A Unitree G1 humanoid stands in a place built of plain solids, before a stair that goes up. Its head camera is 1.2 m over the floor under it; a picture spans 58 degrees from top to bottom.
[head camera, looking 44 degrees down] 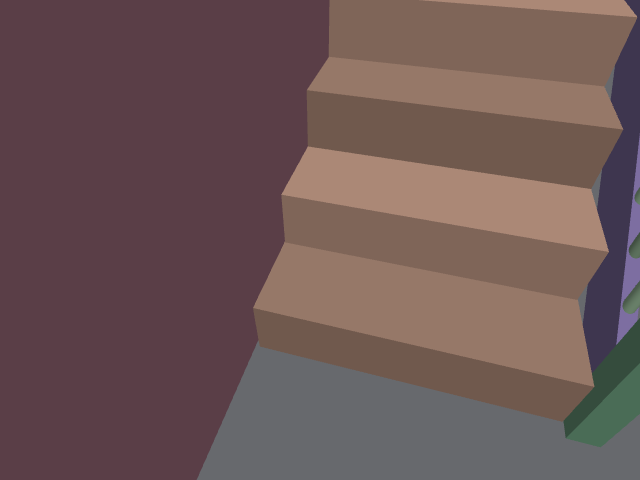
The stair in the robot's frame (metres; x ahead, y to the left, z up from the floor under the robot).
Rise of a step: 0.20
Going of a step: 0.28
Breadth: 0.90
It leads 15 degrees to the right of straight ahead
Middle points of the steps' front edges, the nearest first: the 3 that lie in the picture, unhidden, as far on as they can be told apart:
0.64 -0.24 0.20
0.90 -0.32 0.40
1.17 -0.39 0.60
